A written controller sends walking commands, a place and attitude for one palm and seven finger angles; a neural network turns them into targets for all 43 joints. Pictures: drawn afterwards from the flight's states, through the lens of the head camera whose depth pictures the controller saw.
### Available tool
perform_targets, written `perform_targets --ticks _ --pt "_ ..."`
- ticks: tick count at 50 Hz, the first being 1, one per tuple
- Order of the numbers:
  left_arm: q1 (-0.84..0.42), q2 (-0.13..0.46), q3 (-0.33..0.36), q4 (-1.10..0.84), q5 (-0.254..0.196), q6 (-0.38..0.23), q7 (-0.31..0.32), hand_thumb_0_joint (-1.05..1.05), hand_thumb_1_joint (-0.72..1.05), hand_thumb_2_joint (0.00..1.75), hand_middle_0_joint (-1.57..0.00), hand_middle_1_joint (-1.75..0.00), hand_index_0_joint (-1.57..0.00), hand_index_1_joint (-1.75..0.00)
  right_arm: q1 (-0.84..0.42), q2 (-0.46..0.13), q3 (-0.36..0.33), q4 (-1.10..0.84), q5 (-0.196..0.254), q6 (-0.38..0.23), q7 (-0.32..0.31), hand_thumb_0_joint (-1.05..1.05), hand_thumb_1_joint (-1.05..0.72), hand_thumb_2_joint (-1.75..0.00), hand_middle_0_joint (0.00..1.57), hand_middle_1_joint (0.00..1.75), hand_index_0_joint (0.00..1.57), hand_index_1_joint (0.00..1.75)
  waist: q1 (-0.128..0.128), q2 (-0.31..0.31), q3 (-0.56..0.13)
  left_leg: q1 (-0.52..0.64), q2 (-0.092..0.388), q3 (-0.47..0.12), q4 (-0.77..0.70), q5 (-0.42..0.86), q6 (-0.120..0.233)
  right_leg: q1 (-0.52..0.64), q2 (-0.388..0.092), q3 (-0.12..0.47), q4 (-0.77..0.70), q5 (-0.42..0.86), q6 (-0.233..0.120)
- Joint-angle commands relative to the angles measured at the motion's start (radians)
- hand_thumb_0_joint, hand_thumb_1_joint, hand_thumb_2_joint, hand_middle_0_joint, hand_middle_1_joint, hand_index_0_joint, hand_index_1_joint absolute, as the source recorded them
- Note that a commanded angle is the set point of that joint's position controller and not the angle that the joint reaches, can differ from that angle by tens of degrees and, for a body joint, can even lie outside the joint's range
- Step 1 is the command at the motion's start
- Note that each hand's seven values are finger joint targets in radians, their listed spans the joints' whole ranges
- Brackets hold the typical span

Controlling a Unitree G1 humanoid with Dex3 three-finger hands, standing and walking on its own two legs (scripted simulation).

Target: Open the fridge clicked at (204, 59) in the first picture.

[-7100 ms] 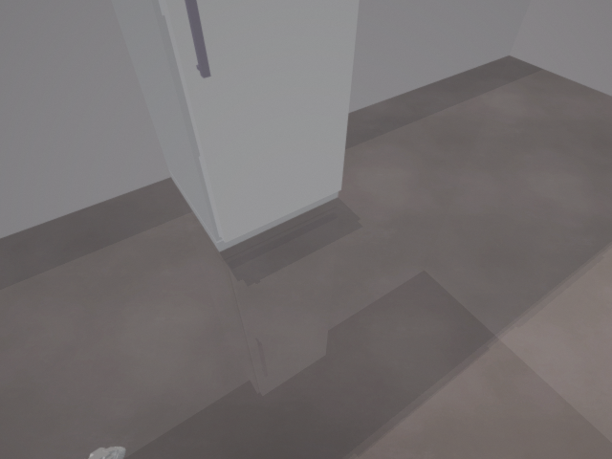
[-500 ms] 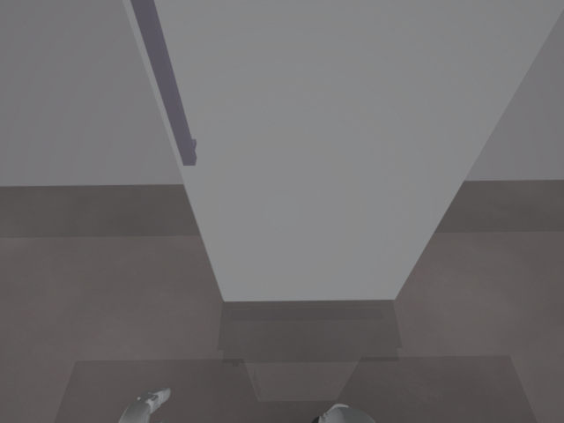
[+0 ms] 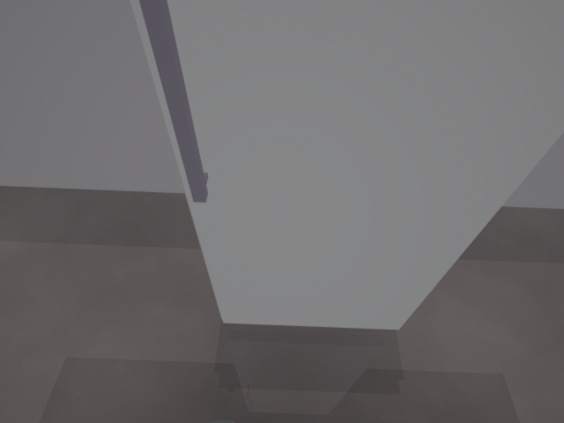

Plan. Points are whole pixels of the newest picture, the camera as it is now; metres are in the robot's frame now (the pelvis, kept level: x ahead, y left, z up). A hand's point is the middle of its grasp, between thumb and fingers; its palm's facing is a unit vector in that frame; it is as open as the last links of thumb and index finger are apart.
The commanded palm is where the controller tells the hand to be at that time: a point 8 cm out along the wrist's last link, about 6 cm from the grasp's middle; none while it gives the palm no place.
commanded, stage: come to a stop and stand still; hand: left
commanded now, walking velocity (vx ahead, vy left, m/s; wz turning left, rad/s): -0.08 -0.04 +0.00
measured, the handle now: (172, 55) +0.46 +0.18 +0.27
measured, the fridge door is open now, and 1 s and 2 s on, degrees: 0 0 0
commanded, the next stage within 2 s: look again from close up in 1.52 s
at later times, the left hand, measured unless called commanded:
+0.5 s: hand out of the picture -0.03 +0.14 -0.17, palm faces +0.06 -0.98 -0.20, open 7.3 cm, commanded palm none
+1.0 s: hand out of the picture -0.10 +0.12 -0.17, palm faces +0.03 -0.99 -0.16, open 7.4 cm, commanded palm none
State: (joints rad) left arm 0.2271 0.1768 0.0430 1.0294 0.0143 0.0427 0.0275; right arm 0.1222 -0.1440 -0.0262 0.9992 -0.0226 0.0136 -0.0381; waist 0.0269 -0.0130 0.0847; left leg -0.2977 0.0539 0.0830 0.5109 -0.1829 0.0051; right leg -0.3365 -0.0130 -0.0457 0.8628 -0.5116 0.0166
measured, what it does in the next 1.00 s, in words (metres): steps on the spot: right foot, then left foot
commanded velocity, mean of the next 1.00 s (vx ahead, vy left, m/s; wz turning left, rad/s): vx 0.00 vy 0.00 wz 0.00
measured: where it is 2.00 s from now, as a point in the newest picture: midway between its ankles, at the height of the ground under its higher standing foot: outside the picture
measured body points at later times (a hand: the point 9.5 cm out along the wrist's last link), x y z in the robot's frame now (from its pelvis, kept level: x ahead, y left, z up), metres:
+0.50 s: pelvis -0.06 -0.04 +0.00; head -0.05 -0.04 +0.45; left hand -0.03 +0.19 -0.15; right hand -0.05 -0.27 -0.15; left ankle -0.08 +0.09 -0.73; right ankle -0.03 -0.14 -0.73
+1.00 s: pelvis -0.07 -0.03 +0.00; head -0.06 -0.03 +0.45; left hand -0.10 +0.17 -0.16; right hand -0.10 -0.24 -0.16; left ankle -0.08 +0.09 -0.73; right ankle -0.03 -0.14 -0.73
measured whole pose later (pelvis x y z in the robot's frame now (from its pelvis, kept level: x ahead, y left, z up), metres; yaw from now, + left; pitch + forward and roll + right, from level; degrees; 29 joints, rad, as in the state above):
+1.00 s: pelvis -0.07 -0.03 +0.00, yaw +0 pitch +0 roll +0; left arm 0.33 0.11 -0.01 1.13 0.02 -0.01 0.04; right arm 0.34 -0.13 0.00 1.12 -0.02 0.01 -0.02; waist 0.00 0.02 0.02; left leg -0.21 0.03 0.04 0.49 -0.28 0.00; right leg -0.27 0.00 -0.07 0.45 -0.17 -0.02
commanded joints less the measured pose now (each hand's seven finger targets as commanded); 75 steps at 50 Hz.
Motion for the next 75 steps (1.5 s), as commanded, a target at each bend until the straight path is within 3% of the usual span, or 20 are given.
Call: perform_targets --ticks 1,3,5,6,7,8,9,12,17,19,21,25,29,39,46,47,48,49,54,75 --pt "0.067 0.060 0.024 -0.062 -0.002 -0.013 0.004 0.00 0.90 0.90 -0.20 -0.30 -0.20 -0.30 0.066 -0.214 -0.068 -0.043 -0.004 0.002 -0.009 0.00 -0.90 -0.90 0.20 0.30 0.20 0.30 -0.035 0.162 -0.179 0.224 0.278 -0.210 -0.098 0.662 0.189 -0.065 -0.022 0.033 0.024 -0.033 0.008" --pt "0.088 0.052 0.022 -0.062 -0.003 -0.014 0.003 0.00 0.90 0.90 -0.20 -0.30 -0.20 -0.30 0.049 -0.208 -0.071 -0.047 -0.002 0.006 -0.002 0.00 -0.90 -0.90 0.20 0.30 0.20 0.30 -0.031 0.196 -0.178 0.173 0.254 -0.189 -0.106 0.537 0.165 0.014 -0.023 0.006 -0.109 0.029 0.005" --pt "0.153 0.061 0.020 -0.041 0.003 -0.027 0.003 0.00 0.90 0.90 -0.20 -0.30 -0.20 -0.30 0.034 -0.190 -0.069 -0.049 0.006 0.008 0.006 0.00 -0.90 -0.90 0.20 0.30 0.20 0.30 -0.001 0.143 -0.175 0.091 0.194 -0.155 -0.049 0.337 0.110 0.151 -0.016 -0.018 -0.362 0.237 0.006" --pt "0.166 0.095 0.022 -0.039 0.010 -0.032 0.007 0.00 0.90 0.90 -0.20 -0.30 -0.20 -0.30 0.038 -0.153 -0.067 -0.054 0.015 0.009 0.011 0.00 -0.90 -0.90 0.20 0.30 0.20 0.30 0.003 0.028 -0.159 0.022 0.122 -0.123 0.025 0.146 0.054 0.196 -0.072 0.058 -0.516 0.343 -0.002" --pt "0.124 0.166 0.029 -0.049 0.018 -0.039 0.010 0.00 0.90 0.90 -0.20 -0.30 -0.20 -0.30 0.037 -0.087 -0.055 -0.074 0.020 0.013 0.019 0.00 -0.90 -0.90 0.20 0.30 0.20 0.30 -0.023 -0.193 -0.097 -0.098 0.009 -0.028 0.101 -0.127 -0.015 0.171 -0.249 0.263 -0.568 0.433 -0.072" --pt "0.084 0.197 0.026 -0.068 0.015 -0.036 0.005 0.00 0.90 0.90 -0.20 -0.30 -0.20 -0.30 -0.003 -0.084 -0.050 -0.091 0.018 0.023 0.026 0.00 -0.90 -0.90 0.20 0.30 0.20 0.30 -0.005 -0.188 -0.073 -0.064 -0.023 -0.049 0.209 -0.302 -0.028 0.037 -0.346 0.291 -0.610 0.416 -0.157" --pt "0.058 0.189 0.030 -0.076 0.018 -0.039 0.007 0.00 0.90 0.90 -0.20 -0.30 -0.20 -0.30 -0.038 -0.086 -0.052 -0.091 0.011 0.040 0.023 0.00 -0.90 -0.90 0.20 0.30 0.20 0.30 0.002 -0.251 -0.036 -0.066 -0.015 -0.099 0.314 -0.346 -0.018 -0.054 -0.327 0.330 -0.634 0.337 -0.184" --pt "-0.007 0.136 0.014 -0.068 0.015 -0.044 0.007 0.00 0.90 0.90 -0.20 -0.30 -0.20 -0.30 0.040 -0.083 -0.047 -0.030 0.012 0.035 0.024 0.00 -0.90 -0.90 0.20 0.30 0.20 0.30 -0.043 -0.141 -0.016 -0.069 -0.018 -0.090 0.417 -0.260 -0.016 -0.008 -0.239 0.210 -0.570 0.482 -0.179" --pt "0.059 0.138 0.015 -0.031 0.010 -0.050 0.010 0.00 0.90 0.90 -0.20 -0.30 -0.20 -0.30 0.071 -0.068 -0.027 0.004 0.016 0.013 0.016 0.00 -0.90 -0.90 0.20 0.30 0.20 0.30 -0.009 -0.122 -0.064 -0.011 -0.010 -0.058 0.157 -0.238 -0.031 0.133 -0.228 0.199 -0.528 0.558 -0.185" --pt "0.047 0.135 0.013 -0.011 -0.001 -0.050 0.011 0.00 0.90 0.90 -0.20 -0.30 -0.20 -0.30 0.132 -0.062 -0.016 0.038 0.016 0.002 0.009 0.00 -0.90 -0.90 0.20 0.30 0.20 0.30 -0.027 -0.102 -0.092 0.107 -0.010 -0.064 -0.049 -0.112 -0.026 0.128 -0.204 0.190 -0.506 0.503 -0.146" --pt "0.049 0.098 0.002 0.001 -0.012 -0.051 0.006 0.00 0.90 0.90 -0.20 -0.30 -0.20 -0.30 0.159 -0.092 -0.009 0.067 0.010 -0.018 0.004 0.00 -0.90 -0.90 0.20 0.30 0.20 0.30 -0.018 0.034 -0.094 0.191 0.067 -0.152 -0.146 0.108 0.006 0.094 -0.122 0.129 -0.477 0.446 -0.068" --pt "0.032 0.092 -0.005 0.037 -0.010 -0.038 0.002 0.00 0.90 0.90 -0.20 -0.30 -0.20 -0.30 0.127 -0.108 0.000 0.091 0.010 -0.021 0.003 0.00 -0.90 -0.90 0.20 0.30 0.20 0.30 0.007 0.135 -0.046 0.028 0.096 -0.184 -0.231 -0.049 0.018 0.214 -0.078 0.069 -0.494 0.334 -0.026" --pt "0.055 0.084 -0.011 0.063 -0.005 -0.034 -0.001 0.00 0.90 0.90 -0.20 -0.30 -0.20 -0.30 0.163 -0.093 -0.003 0.099 0.005 -0.010 0.005 0.00 -0.90 -0.90 0.20 0.30 0.20 0.30 -0.001 0.062 0.032 -0.013 0.049 -0.159 -0.261 -0.237 0.013 0.149 -0.083 0.101 -0.562 0.177 -0.025" --pt "0.102 0.058 -0.011 0.074 -0.003 -0.045 0.003 0.00 0.90 0.90 -0.20 -0.30 -0.20 -0.30 0.267 -0.059 0.000 0.117 0.006 -0.013 0.005 0.00 -0.90 -0.90 0.20 0.30 0.20 0.30 -0.023 -0.024 0.024 0.028 0.023 -0.125 -0.205 -0.186 0.018 0.069 -0.095 0.134 -0.605 0.088 -0.027" --pt "0.131 0.037 -0.015 0.088 -0.004 -0.054 0.006 0.00 0.90 0.90 -0.20 -0.30 -0.20 -0.30 0.283 -0.045 0.006 0.122 0.010 -0.027 0.001 0.00 -0.90 -0.90 0.20 0.30 0.20 0.30 -0.021 0.011 -0.001 0.042 0.035 -0.128 -0.206 -0.126 0.019 0.095 -0.098 0.115 -0.572 0.194 -0.034" --pt "0.204 0.059 -0.035 0.108 0.008 -0.075 0.047 0.00 0.90 0.90 -0.20 -0.30 -0.20 -0.30 0.153 -0.095 0.009 0.061 0.011 -0.040 0.017 0.00 -0.90 -0.90 0.20 0.30 0.20 0.30 0.019 0.083 0.007 0.007 0.052 -0.048 -0.024 -0.082 -0.016 0.104 -0.132 0.112 -0.505 0.394 -0.039" --pt "0.167 0.108 -0.025 0.071 0.002 -0.081 0.033 0.00 0.90 0.90 -0.20 -0.30 -0.20 -0.30 0.221 -0.044 0.011 0.031 0.008 -0.027 0.021 0.00 -0.90 -0.90 0.20 0.30 0.20 0.30 -0.034 0.063 -0.087 0.033 -0.020 -0.079 0.006 -0.185 -0.010 0.075 -0.167 0.197 -0.556 0.095 -0.076" --pt "0.138 0.109 -0.021 0.051 0.006 -0.084 0.027 0.00 0.90 0.90 -0.20 -0.30 -0.20 -0.30 0.277 -0.043 0.011 0.037 0.005 -0.030 0.023 0.00 -0.90 -0.90 0.20 0.30 0.20 0.30 -0.059 0.040 -0.102 0.068 -0.017 -0.078 -0.001 -0.159 0.002 0.008 -0.166 0.198 -0.548 0.001 -0.097" --pt "0.126 0.039 -0.038 0.047 0.000 -0.084 0.010 0.00 0.90 0.90 -0.20 -0.30 -0.20 -0.30 0.289 -0.064 0.019 0.014 0.008 -0.053 0.012 0.00 -0.90 -0.90 0.20 0.30 0.20 0.30 -0.039 0.039 0.005 -0.032 0.049 -0.168 -0.154 -0.083 0.037 0.070 -0.078 0.093 -0.444 0.233 -0.068" --pt "0.061 0.112 -0.020 0.025 -0.003 -0.078 0.007 0.00 0.90 0.90 -0.20 -0.30 -0.20 -0.30 0.214 -0.144 0.018 0.059 0.007 -0.062 0.004 0.00 -0.90 -0.90 0.20 0.30 0.20 0.30 -0.026 -0.004 -0.026 0.092 0.049 -0.128 -0.186 0.087 0.030 0.174 -0.101 0.089 -0.431 0.461 -0.063"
